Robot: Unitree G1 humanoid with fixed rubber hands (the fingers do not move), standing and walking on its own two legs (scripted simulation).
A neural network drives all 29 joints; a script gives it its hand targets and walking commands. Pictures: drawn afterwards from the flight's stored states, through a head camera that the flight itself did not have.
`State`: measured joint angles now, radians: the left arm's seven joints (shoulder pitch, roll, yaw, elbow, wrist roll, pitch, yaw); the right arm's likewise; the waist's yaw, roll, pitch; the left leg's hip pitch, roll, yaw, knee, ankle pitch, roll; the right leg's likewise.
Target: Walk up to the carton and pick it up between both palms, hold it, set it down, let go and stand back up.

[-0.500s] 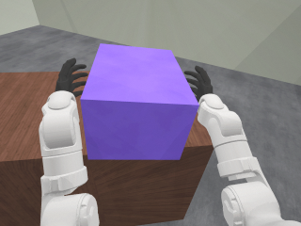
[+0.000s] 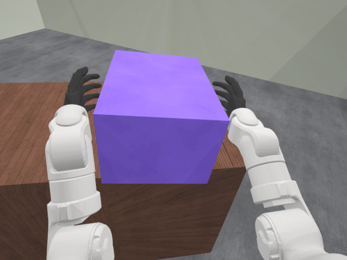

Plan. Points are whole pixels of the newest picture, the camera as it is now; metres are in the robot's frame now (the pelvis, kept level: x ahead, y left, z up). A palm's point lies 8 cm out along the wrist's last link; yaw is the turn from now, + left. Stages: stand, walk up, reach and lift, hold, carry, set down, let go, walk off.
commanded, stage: hold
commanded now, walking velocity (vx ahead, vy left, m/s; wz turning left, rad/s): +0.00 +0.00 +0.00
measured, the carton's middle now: (157, 110) +0.44 +0.01 +0.17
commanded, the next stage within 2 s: set down in 0.62 s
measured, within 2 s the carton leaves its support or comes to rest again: neither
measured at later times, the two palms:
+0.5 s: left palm (78, 107) +0.35 +0.16 +0.24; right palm (234, 111) +0.36 -0.16 +0.21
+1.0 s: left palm (79, 99) +0.37 +0.16 +0.25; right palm (232, 107) +0.38 -0.16 +0.21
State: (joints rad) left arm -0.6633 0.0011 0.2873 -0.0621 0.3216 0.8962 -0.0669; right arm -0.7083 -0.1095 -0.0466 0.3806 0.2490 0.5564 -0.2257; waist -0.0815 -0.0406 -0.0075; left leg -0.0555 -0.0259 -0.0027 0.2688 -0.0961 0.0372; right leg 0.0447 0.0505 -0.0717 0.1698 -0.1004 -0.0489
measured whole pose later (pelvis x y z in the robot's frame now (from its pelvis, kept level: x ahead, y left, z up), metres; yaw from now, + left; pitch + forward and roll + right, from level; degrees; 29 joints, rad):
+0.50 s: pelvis +0.00 +0.00 +0.00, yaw +0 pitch -6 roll -1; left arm -0.66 0.00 0.29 -0.08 0.32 0.90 -0.07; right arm -0.70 -0.11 -0.04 0.36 0.25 0.56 -0.23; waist -0.08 -0.04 0.00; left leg -0.05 -0.03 0.00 0.26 -0.10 0.04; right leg 0.05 0.05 -0.07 0.16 -0.10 -0.05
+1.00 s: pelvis +0.01 -0.01 +0.00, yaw +0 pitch -8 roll -1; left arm -0.72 0.01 0.33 0.05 0.35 0.70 -0.13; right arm -0.72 -0.05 -0.13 0.43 0.09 0.36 -0.19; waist -0.05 -0.04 0.05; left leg -0.01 -0.02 0.00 0.25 -0.10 0.03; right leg 0.08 0.05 -0.07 0.17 -0.11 -0.05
